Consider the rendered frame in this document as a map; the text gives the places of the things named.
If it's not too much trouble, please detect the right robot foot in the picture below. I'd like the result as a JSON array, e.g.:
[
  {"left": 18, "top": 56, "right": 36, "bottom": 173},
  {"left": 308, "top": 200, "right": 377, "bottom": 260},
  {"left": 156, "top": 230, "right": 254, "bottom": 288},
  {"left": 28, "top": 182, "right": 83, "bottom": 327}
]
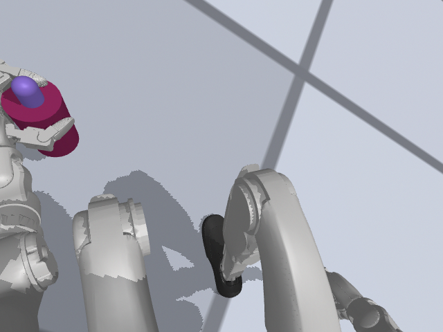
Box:
[{"left": 201, "top": 214, "right": 242, "bottom": 298}]

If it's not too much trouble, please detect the left robot arm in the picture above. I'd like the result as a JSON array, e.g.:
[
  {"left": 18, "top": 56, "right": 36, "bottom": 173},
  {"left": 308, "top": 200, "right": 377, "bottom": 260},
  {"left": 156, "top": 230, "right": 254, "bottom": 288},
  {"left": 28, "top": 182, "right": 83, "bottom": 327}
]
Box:
[{"left": 0, "top": 146, "right": 58, "bottom": 332}]

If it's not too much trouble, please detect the right robot hand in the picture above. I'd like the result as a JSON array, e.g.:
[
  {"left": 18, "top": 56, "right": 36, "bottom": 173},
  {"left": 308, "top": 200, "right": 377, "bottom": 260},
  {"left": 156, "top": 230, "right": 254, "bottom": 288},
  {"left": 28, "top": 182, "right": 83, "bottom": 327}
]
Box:
[{"left": 324, "top": 267, "right": 363, "bottom": 321}]

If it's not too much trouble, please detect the left robot hand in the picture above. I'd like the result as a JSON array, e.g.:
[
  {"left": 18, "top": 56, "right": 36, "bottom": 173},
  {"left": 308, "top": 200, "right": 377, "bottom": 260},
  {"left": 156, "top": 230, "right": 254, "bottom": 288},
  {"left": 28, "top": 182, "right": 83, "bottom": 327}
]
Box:
[{"left": 0, "top": 59, "right": 75, "bottom": 151}]

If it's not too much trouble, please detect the bottle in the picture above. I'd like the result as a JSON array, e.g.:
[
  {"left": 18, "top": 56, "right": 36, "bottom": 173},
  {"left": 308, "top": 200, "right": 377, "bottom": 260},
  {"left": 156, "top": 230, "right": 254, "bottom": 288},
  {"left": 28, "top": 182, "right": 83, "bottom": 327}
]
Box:
[{"left": 1, "top": 76, "right": 79, "bottom": 157}]

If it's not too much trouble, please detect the right robot arm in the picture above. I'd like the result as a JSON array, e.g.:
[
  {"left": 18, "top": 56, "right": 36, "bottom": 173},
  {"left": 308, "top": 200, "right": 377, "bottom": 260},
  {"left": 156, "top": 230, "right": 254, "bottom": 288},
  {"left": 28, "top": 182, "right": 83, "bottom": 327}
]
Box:
[{"left": 346, "top": 297, "right": 403, "bottom": 332}]

